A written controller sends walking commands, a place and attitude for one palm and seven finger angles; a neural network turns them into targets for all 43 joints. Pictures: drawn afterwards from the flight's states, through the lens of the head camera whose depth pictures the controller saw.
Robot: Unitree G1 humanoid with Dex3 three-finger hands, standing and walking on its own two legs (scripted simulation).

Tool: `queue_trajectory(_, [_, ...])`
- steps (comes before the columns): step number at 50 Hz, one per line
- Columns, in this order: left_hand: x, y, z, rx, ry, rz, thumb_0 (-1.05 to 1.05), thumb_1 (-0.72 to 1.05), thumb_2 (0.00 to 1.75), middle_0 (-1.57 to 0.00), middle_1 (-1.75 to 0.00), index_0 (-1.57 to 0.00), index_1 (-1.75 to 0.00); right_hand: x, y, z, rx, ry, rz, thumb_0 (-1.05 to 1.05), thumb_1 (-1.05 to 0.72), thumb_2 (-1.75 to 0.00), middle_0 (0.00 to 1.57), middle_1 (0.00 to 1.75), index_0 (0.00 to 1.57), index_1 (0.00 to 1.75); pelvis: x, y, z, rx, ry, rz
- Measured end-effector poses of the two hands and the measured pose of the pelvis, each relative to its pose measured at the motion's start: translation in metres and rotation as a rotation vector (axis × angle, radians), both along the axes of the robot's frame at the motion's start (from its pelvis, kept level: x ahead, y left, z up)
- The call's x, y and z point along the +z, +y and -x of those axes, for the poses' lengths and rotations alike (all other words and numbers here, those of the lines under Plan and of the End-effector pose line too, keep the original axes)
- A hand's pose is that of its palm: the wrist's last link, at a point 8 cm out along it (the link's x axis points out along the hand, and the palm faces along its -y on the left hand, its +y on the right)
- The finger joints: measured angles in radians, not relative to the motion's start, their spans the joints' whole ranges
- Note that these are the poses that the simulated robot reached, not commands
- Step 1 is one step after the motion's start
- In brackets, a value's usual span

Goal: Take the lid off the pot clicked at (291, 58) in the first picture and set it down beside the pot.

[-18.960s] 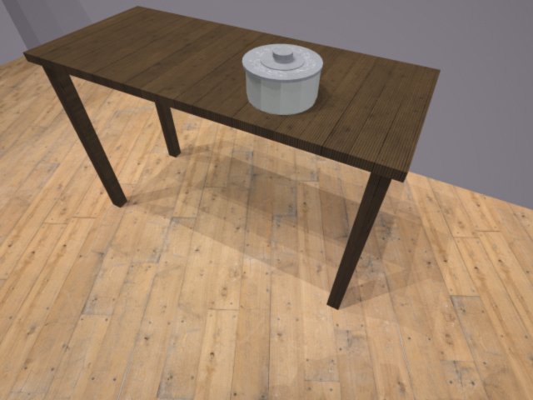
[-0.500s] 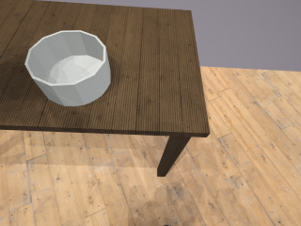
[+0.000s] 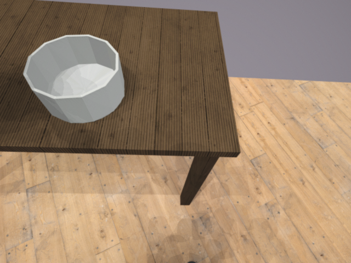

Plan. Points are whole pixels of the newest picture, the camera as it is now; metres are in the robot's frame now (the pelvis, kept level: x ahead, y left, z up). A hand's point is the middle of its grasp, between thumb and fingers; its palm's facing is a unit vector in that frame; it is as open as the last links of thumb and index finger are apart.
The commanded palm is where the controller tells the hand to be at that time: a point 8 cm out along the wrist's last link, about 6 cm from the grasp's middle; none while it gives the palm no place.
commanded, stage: lower the lid onto the table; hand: left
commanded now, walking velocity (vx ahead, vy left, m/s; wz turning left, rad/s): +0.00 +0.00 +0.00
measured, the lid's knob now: out of the picture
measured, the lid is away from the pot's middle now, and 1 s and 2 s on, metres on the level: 0.22 0.22 0.22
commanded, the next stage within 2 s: none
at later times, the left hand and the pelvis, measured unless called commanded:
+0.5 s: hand out of the picture +0.47 +0.37 +0.22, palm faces -0.28 -0.40 -0.87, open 8.0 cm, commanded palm +0.58 +0.39 +0.29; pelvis +0.00 +0.00 +0.00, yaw +0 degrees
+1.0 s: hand out of the picture +0.47 +0.38 +0.18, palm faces -0.33 -0.39 -0.86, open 8.0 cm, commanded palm +0.58 +0.39 +0.25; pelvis -0.01 +0.02 -0.01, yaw +0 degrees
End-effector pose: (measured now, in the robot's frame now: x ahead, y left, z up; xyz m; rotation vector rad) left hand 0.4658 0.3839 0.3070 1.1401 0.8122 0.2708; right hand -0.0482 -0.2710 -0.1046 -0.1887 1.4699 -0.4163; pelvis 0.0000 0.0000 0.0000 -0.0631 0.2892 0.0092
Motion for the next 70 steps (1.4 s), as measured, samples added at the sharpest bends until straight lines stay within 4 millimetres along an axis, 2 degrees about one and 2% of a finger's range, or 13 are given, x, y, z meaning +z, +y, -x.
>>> queue_trajectory(11, [-0.015, -0.004, 0.002, -0.024, 0.028, 0.005, 0.0, 0.27, 0.6, -0.57, -1.04, -0.56, -1.03, -0.001, -0.002, 0.0, -0.001, -0.024, 0.007, 0.01, -0.9, -0.9, 0.21, 0.3, 0.21, 0.3, -0.001, -0.001, 0.004, -0.008, -0.006, 0.0])
queue_trajectory(31, [-0.045, 0.001, -0.005, -0.097, 0.071, -0.004, 0.0, 0.27, 0.6, -0.57, -1.04, -0.56, -1.03, -0.002, 0.005, -0.006, 0.004, -0.033, 0.03, 0.01, -0.9, -0.9, 0.21, 0.3, 0.21, 0.3, -0.005, 0.008, 0.004, -0.007, 0.01, 0.008])
queue_trajectory(39, [-0.057, 0.002, -0.01, -0.127, 0.073, 0.01, 0.0, 0.27, 0.6, -0.57, -1.04, -0.56, -1.03, -0.002, 0.011, -0.001, -0.01, -0.023, 0.037, 0.01, -0.9, -0.9, 0.21, 0.3, 0.21, 0.3, -0.007, 0.012, 0.004, -0.01, 0.018, 0.012])
queue_trajectory(47, [-0.063, 0.005, -0.01, -0.129, 0.076, 0.009, 0.0, 0.28, 0.6, -0.57, -1.04, -0.56, -1.03, -0.001, 0.016, 0.014, -0.021, 0.01, 0.035, 0.0, -0.9, -0.9, 0.21, 0.3, 0.21, 0.3, -0.009, 0.015, 0.007, -0.004, 0.028, 0.02])
queue_trajectory(56, [-0.074, -0.002, -0.008, -0.154, 0.093, 0.01, 0.0, 0.28, 0.6, -0.57, -1.04, -0.56, -1.03, -0.004, 0.019, 0.028, -0.032, 0.032, 0.032, 0.01, -0.9, -0.9, 0.21, 0.3, 0.21, 0.3, -0.011, 0.015, 0.013, -0.006, 0.03, 0.021])
queue_trajectory(70, [-0.094, -0.005, -0.006, -0.206, 0.112, 0.023, 0.0, 0.28, 0.61, -0.57, -1.03, -0.55, -1.04, -0.003, 0.015, 0.028, -0.044, -0.001, 0.061, 0.01, -0.9, -0.9, 0.21, 0.3, 0.21, 0.3, -0.013, 0.014, 0.017, -0.023, 0.026, 0.019])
